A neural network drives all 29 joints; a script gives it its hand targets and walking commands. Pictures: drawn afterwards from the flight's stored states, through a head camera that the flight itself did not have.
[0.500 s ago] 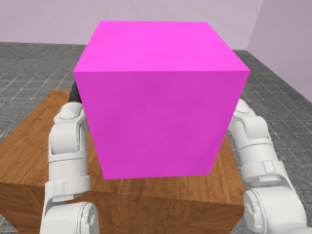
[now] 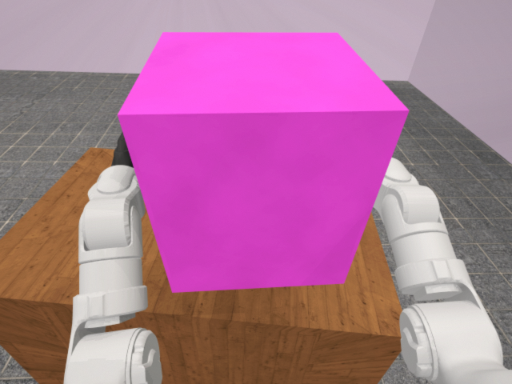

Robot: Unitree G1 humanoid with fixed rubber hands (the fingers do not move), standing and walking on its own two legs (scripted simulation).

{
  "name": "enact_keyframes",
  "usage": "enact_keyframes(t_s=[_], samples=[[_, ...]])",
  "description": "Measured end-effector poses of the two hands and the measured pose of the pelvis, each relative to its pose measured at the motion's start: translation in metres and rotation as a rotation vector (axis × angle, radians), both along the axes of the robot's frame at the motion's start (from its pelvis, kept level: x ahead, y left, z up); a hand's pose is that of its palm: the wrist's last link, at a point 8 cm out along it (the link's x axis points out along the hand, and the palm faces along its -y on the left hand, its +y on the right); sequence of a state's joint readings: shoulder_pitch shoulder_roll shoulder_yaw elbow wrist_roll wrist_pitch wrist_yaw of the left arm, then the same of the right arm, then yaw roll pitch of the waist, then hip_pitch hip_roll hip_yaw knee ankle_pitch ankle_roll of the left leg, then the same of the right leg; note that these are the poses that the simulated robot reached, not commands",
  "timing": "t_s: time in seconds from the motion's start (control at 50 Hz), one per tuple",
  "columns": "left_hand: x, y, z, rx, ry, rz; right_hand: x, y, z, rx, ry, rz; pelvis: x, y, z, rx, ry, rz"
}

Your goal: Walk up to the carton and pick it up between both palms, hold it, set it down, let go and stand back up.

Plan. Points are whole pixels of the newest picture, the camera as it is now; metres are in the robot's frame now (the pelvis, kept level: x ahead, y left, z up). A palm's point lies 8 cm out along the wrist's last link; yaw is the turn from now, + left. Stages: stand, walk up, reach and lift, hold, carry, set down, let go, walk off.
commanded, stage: hold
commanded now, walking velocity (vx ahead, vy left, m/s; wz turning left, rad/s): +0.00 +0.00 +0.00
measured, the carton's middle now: (255, 161) +0.38 +0.00 +0.21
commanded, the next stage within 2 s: none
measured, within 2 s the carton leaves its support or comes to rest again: neither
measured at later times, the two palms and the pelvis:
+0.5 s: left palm (129, 171) +0.35 +0.18 +0.22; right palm (374, 164) +0.36 -0.18 +0.22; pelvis +0.00 +0.00 +0.00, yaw +0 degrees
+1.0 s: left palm (126, 168) +0.35 +0.18 +0.22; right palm (372, 159) +0.36 -0.18 +0.23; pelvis +0.00 +0.00 +0.00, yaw +0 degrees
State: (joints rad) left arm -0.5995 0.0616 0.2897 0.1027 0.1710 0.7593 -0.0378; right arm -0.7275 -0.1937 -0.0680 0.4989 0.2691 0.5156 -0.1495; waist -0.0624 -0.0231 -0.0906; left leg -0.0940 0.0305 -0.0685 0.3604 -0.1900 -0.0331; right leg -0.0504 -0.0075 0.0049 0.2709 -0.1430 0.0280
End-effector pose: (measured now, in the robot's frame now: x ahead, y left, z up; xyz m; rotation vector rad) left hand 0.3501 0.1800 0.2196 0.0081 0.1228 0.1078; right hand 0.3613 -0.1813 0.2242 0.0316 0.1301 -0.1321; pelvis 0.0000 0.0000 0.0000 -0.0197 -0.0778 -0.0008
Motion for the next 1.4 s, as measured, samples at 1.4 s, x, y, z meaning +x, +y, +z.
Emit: enact_keyframes(t_s=[1.4], samples=[[0.001,-0.002,0.0,0.003,0.01,-0.006,-0.001,-0.002,-0.003,0.007,0.009,-0.004,-0.002,0.002,0.0,0.0,0.003,0.001]])
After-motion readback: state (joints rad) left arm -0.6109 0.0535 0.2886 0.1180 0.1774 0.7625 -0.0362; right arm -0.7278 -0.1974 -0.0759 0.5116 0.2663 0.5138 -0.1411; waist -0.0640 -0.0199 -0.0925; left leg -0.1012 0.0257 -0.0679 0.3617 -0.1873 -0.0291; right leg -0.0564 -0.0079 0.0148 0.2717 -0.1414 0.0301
